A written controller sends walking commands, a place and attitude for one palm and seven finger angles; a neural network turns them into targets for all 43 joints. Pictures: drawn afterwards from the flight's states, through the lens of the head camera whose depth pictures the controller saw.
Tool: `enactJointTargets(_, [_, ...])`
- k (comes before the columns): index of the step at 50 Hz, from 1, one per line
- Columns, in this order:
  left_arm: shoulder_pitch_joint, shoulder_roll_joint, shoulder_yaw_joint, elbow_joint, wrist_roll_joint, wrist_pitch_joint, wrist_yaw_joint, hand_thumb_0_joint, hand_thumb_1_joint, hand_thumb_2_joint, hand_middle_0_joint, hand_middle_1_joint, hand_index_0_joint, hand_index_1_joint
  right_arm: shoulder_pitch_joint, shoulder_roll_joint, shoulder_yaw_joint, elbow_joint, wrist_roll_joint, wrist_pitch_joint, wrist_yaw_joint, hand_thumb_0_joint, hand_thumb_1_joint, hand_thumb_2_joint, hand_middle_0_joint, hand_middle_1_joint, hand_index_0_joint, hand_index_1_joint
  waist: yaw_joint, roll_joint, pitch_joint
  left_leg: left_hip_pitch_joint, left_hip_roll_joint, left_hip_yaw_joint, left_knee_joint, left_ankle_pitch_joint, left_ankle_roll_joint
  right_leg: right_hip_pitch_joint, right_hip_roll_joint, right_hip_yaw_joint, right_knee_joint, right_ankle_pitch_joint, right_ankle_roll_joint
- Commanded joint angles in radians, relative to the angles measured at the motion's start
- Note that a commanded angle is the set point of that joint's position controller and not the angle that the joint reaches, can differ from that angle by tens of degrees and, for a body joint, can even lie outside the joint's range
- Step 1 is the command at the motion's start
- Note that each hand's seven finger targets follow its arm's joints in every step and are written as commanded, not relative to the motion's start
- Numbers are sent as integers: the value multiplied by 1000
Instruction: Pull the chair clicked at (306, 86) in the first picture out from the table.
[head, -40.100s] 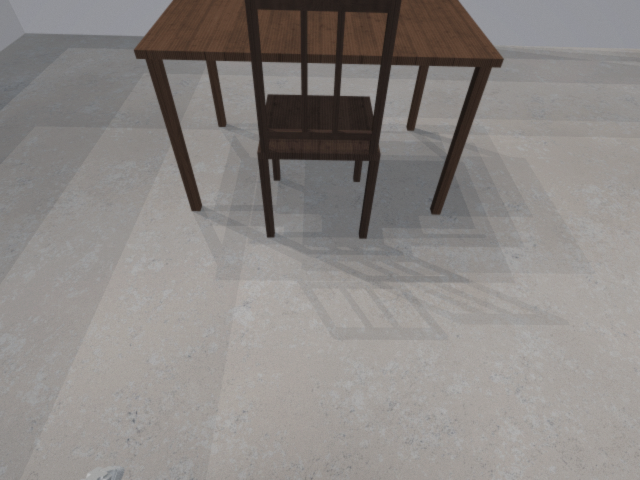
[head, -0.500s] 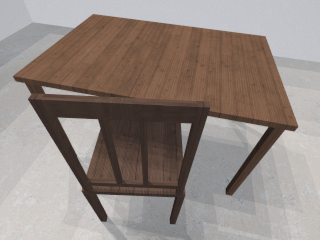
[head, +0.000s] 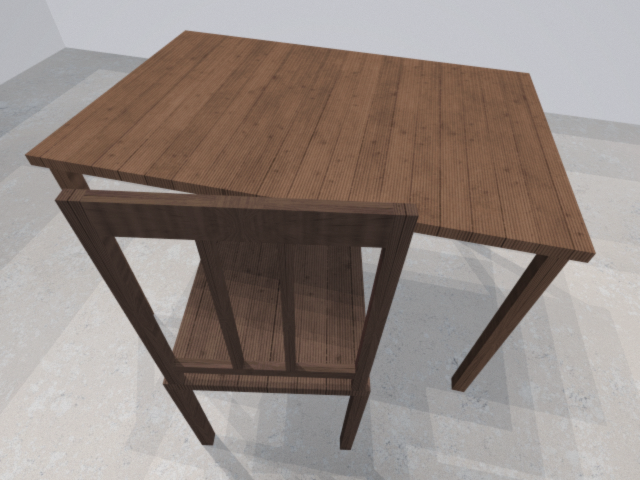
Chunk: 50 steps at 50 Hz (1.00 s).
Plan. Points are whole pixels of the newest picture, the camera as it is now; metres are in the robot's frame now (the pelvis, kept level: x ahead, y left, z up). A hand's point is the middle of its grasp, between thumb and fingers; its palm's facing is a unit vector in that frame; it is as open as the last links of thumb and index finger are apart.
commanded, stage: look again from close up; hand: left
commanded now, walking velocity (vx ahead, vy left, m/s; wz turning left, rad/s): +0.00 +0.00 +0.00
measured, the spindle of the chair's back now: (225, 313) +0.37 +0.17 -0.06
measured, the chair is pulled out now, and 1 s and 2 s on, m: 0.14 0.14 0.14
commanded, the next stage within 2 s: shuffle to correct the standing spot in 0.04 s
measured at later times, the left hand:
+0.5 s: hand out of the picture -0.02 +0.16 -0.18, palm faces +0.00 -0.97 -0.25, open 7.4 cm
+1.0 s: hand out of the picture -0.04 +0.16 -0.18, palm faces +0.01 -0.98 -0.21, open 7.4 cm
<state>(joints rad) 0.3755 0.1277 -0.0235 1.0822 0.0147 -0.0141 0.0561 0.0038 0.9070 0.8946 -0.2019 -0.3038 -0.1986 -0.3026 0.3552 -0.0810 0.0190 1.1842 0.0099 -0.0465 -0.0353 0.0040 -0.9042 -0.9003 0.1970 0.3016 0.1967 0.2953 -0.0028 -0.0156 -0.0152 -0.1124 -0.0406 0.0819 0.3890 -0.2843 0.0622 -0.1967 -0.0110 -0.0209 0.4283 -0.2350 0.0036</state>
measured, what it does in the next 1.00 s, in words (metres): stands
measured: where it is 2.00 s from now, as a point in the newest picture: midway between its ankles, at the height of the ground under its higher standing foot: outside the picture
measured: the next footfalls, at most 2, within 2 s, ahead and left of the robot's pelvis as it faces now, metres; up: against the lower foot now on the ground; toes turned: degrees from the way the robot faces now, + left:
none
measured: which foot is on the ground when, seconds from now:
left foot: down 0.00-1.00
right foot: down 0.00-1.00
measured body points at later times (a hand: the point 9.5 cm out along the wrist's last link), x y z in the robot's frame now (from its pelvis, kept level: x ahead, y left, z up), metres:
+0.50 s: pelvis -0.02 -0.02 -0.01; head +0.00 -0.02 +0.44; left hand -0.02 +0.21 -0.16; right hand -0.04 -0.23 -0.17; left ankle -0.05 +0.07 -0.74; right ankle +0.00 -0.12 -0.74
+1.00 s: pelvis -0.04 -0.02 -0.01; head -0.04 -0.02 +0.44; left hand -0.04 +0.21 -0.16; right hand -0.07 -0.22 -0.17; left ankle -0.07 +0.08 -0.74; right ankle -0.01 -0.12 -0.74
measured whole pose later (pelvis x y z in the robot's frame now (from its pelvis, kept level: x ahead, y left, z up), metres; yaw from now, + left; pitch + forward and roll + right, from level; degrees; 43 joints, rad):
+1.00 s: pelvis -0.04 -0.02 -0.01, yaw +1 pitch +0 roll -1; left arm 0.32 0.15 -0.02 1.07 0.02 -0.02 0.05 0.01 0.91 0.89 -0.21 -0.30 -0.20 -0.30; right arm 0.36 -0.12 0.00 1.09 -0.01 0.00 -0.01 0.01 -0.90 -0.90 0.20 0.30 0.20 0.30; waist -0.03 0.02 0.00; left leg -0.21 -0.01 0.02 0.54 -0.34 0.02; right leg -0.29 0.01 -0.05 0.51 -0.22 -0.03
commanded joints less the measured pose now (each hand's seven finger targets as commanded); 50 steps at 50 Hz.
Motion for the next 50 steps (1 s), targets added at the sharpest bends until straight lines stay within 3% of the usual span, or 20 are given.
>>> enactJointTargets(1, [99,78,14,-24,-5,-8,3,0,900,900,-200,-300,-200,-300,98,-80,-14,1,-4,-9,-7,0,-900,-900,200,300,200,300,5,42,112,-52,152,-152,-85,242,-1,-52,-85,90,-60,137,-35])
enactJointTargets(7, [103,78,15,-23,-5,-11,3,0,900,900,-200,-300,-200,-300,100,-79,-15,2,-4,-10,-7,0,-900,-900,200,300,200,300,3,25,96,-39,151,-149,-78,247,0,-46,-87,91,-61,149,-36])
enactJointTargets(14, [83,99,34,-68,-2,11,6,0,900,900,-200,-300,-200,-300,66,-109,-42,-34,4,5,-16,0,-900,-900,200,300,200,300,1,69,66,-12,202,-172,-40,485,4,-94,-71,77,28,200,-27])
enactJointTargets(24, [53,126,67,-133,16,40,2,0,900,900,-200,-300,-200,-300,-42,-177,-87,-104,-7,48,-12,0,-900,-900,200,300,200,300,17,76,52,-156,278,-220,15,366,57,-136,-33,77,181,104,-29])
enactJointTargets(26, [55,130,61,-133,16,31,4,0,900,900,-200,-300,-200,-300,-58,-155,-81,-115,-7,51,-1,0,-900,-900,200,300,200,300,24,27,37,-193,202,-167,53,144,19,-103,-63,138,78,124,-38])
enactJointTargets(28, [23,194,64,-134,15,15,6,0,900,900,-200,-300,-200,-300,-2,-108,-72,-112,-3,62,10,0,-900,-900,200,300,200,300,-1,-158,10,-218,58,-60,215,-110,-39,-78,-202,339,-127,-5,-88])
enactJointTargets(30, [-18,218,63,-135,12,12,5,0,900,900,-200,-300,-200,-300,16,-110,-66,-98,-4,74,16,0,-900,-900,200,300,200,300,-3,-149,23,-233,49,-103,380,-196,-52,-115,-268,410,-257,-262,-148])
enactJointTargets(32, [-70,206,61,-142,14,8,6,0,900,900,-200,-300,-200,-300,13,-112,-54,-87,-10,62,21,0,-900,-900,200,300,200,300,-14,-78,81,-240,72,-122,387,-145,-54,-150,-243,362,-242,-233,-183])
enactJointTargets(35, [-53,203,63,-131,12,1,4,0,900,900,-200,-300,-200,-300,33,-92,-40,-73,-11,53,24,0,-900,-900,200,300,200,300,2,-34,56,-179,66,-84,239,-120,-61,-114,-213,294,-213,-196,-178])
enactJointTargets(39, [-49,192,59,-127,8,6,7,0,900,900,-200,-300,-200,-300,100,-82,-25,-45,-15,34,20,0,-900,-900,200,300,200,300,-2,-17,81,-57,75,-79,-61,21,-33,-149,-120,202,-120,-150,-69])
enactJointTargets(40, [-47,171,51,-124,3,5,3,0,900,900,-200,-300,-200,-300,98,-92,-25,-46,-16,31,16,0,-900,-900,200,300,200,300,3,14,84,-68,106,-102,-74,35,-23,-139,-81,166,-100,-115,-41])
enactJointTargets(41, [-32,164,48,-113,4,8,1,0,900,900,-200,-300,-200,-300,76,-96,-27,-42,-13,24,18,0,-900,-900,200,300,200,300,16,107,81,-114,129,-149,-79,39,-11,-110,-69,137,-89,-87,-20])
enactJointTargets(42, [-10,162,43,-98,4,6,-1,0,900,900,-200,-300,-200,-300,59,-88,-22,-47,-10,19,17,0,-900,-900,200,300,200,300,25,127,87,-155,146,-178,-87,35,-3,-77,-63,123,-84,-48,-14])
enactJointTargets(43, [6,156,41,-88,4,3,-2,0,900,900,-200,-300,-200,-300,63,-87,-20,-50,-8,17,16,0,-900,-900,200,300,200,300,27,101,89,-179,145,-184,-88,25,-3,-47,-64,121,-84,-23,-17])
enactJointTargets(44, [86,152,41,-16,-2,-11,25,0,900,900,-200,-300,-200,-300,-113,-175,-32,-157,-17,19,13,0,-900,-900,200,300,200,300,67,136,155,-230,137,-59,126,-24,-69,-28,-128,105,-53,166,-19])
enactJointTargets(45, [69,203,38,-20,-8,-27,13,0,900,900,-200,-300,-200,-300,-97,-139,-25,-160,-14,22,14,0,-900,-900,200,300,200,300,38,76,63,-220,69,-82,144,-12,-85,13,-184,202,-53,309,-65])
enactJointTargets(46, [27,199,45,-51,-8,-29,9,0,900,900,-200,-300,-200,-300,38,-118,-31,-161,-20,26,11,0,-900,-900,200,300,200,300,-21,5,-96,-151,62,-88,137,-74,-78,58,-231,228,-55,145,-109])
enactJointTargets(47, [-12,183,44,-66,-6,-29,5,0,900,900,-200,-300,-200,-300,58,-121,-35,-146,-24,29,11,0,-900,-900,200,300,200,300,-24,-32,-107,-121,61,-95,138,-53,-69,23,-214,224,-72,-25,-118])
enactJointTargets(49, [-55,156,42,-75,-2,-21,1,0,900,900,-200,-300,-200,-300,66,-125,-41,-132,-29,34,17,0,-900,-900,200,300,200,300,-33,-43,49,-145,70,-117,93,-22,-52,-129,-167,189,-83,-208,-94])
enactJointTargets(50, [-75,153,42,-79,-2,-10,0,0,900,900,-200,-300,-200,-300,65,-131,-41,-132,-32,37,18,0,-900,-900,200,300,200,300,-32,11,120,-173,85,-134,47,-36,-45,-180,-141,153,-53,-213,-82])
